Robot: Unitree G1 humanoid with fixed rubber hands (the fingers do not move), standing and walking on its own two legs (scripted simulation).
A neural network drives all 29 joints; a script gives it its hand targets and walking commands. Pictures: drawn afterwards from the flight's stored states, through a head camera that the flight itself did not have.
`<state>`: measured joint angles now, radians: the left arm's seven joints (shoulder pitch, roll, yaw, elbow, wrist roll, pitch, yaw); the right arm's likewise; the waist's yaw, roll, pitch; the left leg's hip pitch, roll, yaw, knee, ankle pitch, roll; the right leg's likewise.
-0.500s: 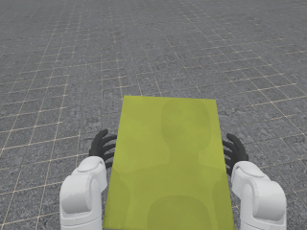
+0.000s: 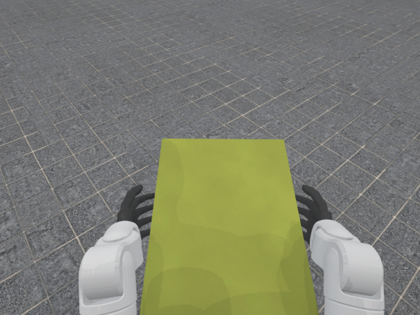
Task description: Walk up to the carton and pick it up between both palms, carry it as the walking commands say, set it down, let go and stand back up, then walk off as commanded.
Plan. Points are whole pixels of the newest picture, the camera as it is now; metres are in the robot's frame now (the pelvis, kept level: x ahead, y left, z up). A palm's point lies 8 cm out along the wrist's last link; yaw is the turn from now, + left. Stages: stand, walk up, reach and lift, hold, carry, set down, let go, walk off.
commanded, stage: carry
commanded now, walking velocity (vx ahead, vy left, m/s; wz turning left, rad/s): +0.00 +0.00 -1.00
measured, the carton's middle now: (221, 234) +0.29 +0.02 +0.01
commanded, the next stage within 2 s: none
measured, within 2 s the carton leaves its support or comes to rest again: neither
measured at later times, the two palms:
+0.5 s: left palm (255, 222) +0.30 -0.04 +0.06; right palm out of the picture +0.15 -0.32 +0.07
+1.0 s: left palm (390, 288) +0.20 -0.24 +0.06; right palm out of the picture -0.07 -0.40 +0.06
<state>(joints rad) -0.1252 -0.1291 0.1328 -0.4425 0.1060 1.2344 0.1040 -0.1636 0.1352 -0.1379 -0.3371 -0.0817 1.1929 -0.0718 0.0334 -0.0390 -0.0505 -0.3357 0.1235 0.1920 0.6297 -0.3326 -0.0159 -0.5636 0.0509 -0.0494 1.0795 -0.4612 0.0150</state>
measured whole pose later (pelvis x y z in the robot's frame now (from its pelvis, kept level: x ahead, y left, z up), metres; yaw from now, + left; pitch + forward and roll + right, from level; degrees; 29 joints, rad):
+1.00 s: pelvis -0.08 -0.10 -0.01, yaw -55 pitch +3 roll -1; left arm -0.16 -0.13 0.08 -0.40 0.13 1.21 0.08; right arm -0.10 0.13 -0.16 -0.40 -0.06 1.19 -0.10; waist -0.04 -0.03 0.01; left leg -0.43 0.05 0.02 0.75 -0.43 -0.07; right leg -0.51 0.16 0.03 0.59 -0.13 -0.09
